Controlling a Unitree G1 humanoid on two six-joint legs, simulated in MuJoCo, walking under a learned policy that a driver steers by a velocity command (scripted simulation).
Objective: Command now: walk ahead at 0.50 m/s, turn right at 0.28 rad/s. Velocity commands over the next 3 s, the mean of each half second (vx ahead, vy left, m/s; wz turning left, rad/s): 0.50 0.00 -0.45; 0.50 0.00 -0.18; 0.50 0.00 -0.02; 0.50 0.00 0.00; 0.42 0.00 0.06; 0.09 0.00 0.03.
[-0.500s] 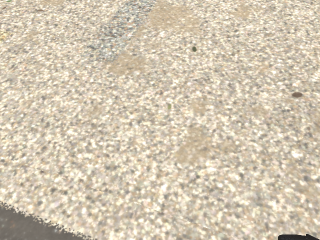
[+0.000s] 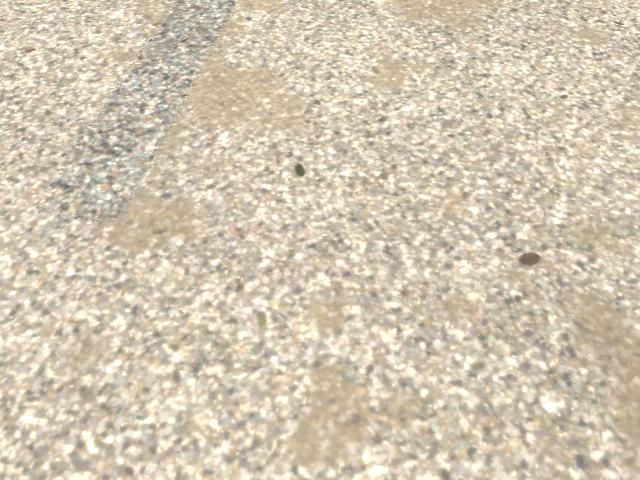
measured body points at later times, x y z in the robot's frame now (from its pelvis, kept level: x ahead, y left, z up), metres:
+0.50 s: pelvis +0.29 -0.08 +0.00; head +0.32 -0.11 +0.45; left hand +0.43 +0.18 -0.10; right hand +0.42 -0.38 -0.09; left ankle +0.48 +0.07 -0.68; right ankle +0.25 -0.15 -0.75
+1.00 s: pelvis +0.58 -0.10 +0.00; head +0.61 -0.10 +0.45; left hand +0.84 +0.07 -0.09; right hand +0.51 -0.37 -0.12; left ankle +0.57 +0.00 -0.75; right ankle +0.65 -0.31 -0.69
